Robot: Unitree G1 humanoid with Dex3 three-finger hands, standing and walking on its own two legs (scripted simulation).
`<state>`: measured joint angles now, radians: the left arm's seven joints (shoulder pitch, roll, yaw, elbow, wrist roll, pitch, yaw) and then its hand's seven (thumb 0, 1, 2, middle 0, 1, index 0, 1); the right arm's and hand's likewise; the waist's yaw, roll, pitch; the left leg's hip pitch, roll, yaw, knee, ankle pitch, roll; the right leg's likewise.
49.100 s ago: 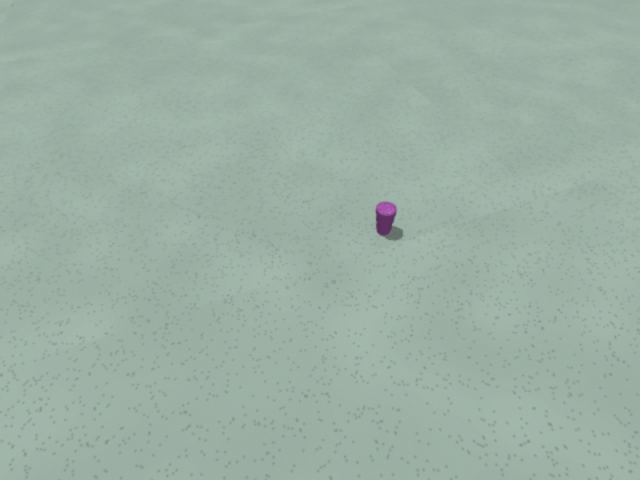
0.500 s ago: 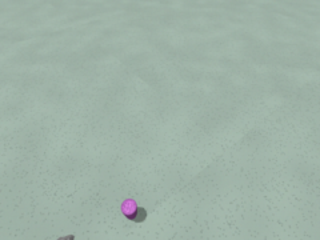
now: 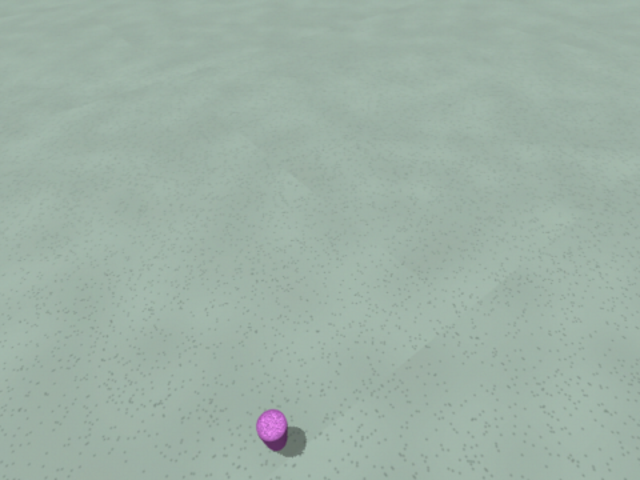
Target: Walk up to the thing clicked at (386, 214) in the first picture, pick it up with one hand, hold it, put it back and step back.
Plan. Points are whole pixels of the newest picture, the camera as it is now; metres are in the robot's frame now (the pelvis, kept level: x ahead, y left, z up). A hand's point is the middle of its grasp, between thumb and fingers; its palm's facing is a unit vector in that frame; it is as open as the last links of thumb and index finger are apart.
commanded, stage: stand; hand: left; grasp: from the side
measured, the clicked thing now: (274, 433) +0.42 +0.19 -0.71
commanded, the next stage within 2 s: step back in 1.34 s
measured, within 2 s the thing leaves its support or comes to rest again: neither
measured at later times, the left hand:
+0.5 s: hand out of the picture +0.07 +0.24 -0.16, palm faces -0.02 -0.94 -0.34, open 7.4 cm
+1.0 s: hand out of the picture +0.10 +0.24 -0.15, palm faces -0.02 -0.94 -0.34, open 7.4 cm
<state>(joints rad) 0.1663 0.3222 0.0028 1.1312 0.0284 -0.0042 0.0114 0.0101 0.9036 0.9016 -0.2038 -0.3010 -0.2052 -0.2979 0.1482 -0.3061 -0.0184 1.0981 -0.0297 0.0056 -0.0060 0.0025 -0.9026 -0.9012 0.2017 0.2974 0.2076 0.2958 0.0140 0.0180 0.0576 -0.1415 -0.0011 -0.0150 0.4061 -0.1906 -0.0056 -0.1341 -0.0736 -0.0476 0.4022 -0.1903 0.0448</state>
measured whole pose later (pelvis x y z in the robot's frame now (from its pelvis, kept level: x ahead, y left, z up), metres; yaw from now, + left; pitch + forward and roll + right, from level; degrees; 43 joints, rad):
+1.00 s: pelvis +0.03 -0.01 +0.00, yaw -1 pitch -2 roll +0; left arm 0.10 0.33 0.01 1.16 0.01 -0.01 0.00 0.01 0.90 0.90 -0.20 -0.30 -0.21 -0.30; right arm 0.11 -0.34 -0.01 1.14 -0.02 0.00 -0.01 0.00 -0.90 -0.90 0.20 0.30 0.21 0.30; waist 0.00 0.01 0.06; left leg -0.10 0.02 -0.01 0.33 -0.19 -0.02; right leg -0.10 -0.05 -0.05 0.33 -0.18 0.03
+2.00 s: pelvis -0.09 +0.03 -0.02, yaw -5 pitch -2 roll -1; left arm 0.11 0.38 0.07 0.88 0.02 0.05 0.01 0.01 0.90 0.90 -0.20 -0.30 -0.21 -0.30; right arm 0.15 -0.36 -0.05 0.86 -0.03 0.03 -0.01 0.00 -0.90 -0.90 0.20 0.30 0.21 0.30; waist -0.03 -0.01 0.20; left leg -0.39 0.01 0.05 0.68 -0.27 0.04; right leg -0.30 0.03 0.07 0.78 -0.46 0.00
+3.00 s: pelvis -0.39 +0.02 -0.02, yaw -4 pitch -2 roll +1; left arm 0.19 0.36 0.07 0.80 0.05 0.05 0.01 0.01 0.90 0.90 -0.21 -0.30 -0.21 -0.30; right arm 0.22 -0.41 -0.05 0.86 -0.01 0.04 -0.03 0.00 -0.90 -0.90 0.20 0.30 0.21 0.30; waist 0.01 0.02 0.15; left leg -0.41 -0.08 -0.08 0.97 -0.50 -0.01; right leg -0.33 -0.04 0.01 0.65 -0.30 0.00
